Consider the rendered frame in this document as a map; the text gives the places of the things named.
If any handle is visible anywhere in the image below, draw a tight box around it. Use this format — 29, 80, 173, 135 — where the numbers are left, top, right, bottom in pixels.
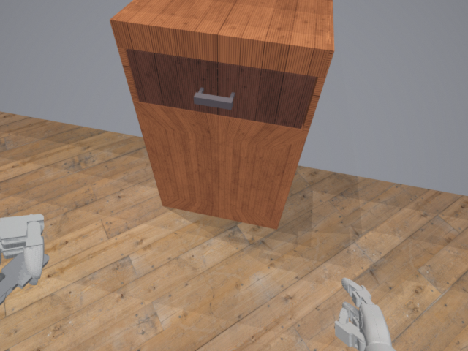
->
194, 87, 235, 110

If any drawer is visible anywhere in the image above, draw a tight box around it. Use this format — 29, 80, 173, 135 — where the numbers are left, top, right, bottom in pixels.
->
126, 49, 316, 129

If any robot right hand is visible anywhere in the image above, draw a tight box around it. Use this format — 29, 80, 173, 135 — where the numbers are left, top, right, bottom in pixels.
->
335, 278, 392, 351

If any cabinet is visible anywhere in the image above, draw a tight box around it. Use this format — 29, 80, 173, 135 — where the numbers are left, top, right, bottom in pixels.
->
110, 0, 334, 230

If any robot left hand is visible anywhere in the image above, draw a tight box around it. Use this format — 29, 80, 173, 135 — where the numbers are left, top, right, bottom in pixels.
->
0, 214, 49, 305

